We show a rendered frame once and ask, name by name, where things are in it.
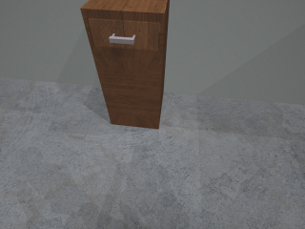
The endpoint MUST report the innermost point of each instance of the drawer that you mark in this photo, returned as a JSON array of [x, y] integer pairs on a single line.
[[147, 34]]

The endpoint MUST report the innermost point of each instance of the handle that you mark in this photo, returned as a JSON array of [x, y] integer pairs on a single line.
[[122, 40]]

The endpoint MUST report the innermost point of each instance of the cabinet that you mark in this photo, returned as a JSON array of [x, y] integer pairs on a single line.
[[131, 79]]

